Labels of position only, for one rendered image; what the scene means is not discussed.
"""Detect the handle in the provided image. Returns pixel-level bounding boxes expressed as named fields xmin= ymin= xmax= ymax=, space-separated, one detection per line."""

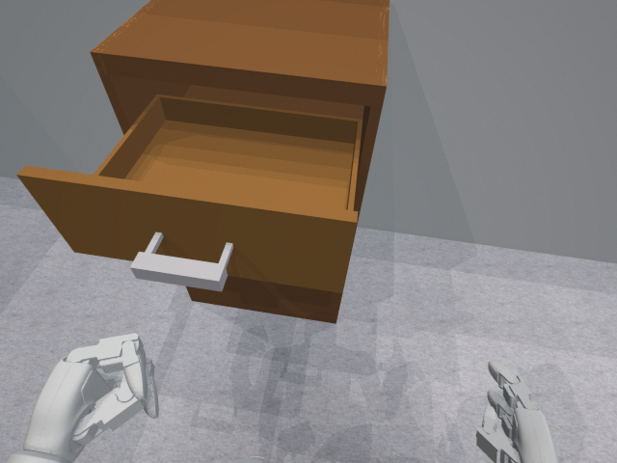
xmin=130 ymin=232 xmax=233 ymax=291

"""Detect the cabinet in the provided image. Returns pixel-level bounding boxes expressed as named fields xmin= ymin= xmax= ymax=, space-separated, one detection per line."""
xmin=91 ymin=0 xmax=389 ymax=324

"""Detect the robot left hand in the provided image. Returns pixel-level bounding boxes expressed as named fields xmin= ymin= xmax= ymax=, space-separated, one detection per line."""
xmin=23 ymin=333 xmax=159 ymax=462

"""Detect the drawer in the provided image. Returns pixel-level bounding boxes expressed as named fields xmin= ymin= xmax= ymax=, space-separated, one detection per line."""
xmin=17 ymin=95 xmax=362 ymax=293

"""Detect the robot right hand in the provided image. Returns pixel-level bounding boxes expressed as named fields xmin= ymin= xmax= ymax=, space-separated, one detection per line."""
xmin=476 ymin=360 xmax=558 ymax=463

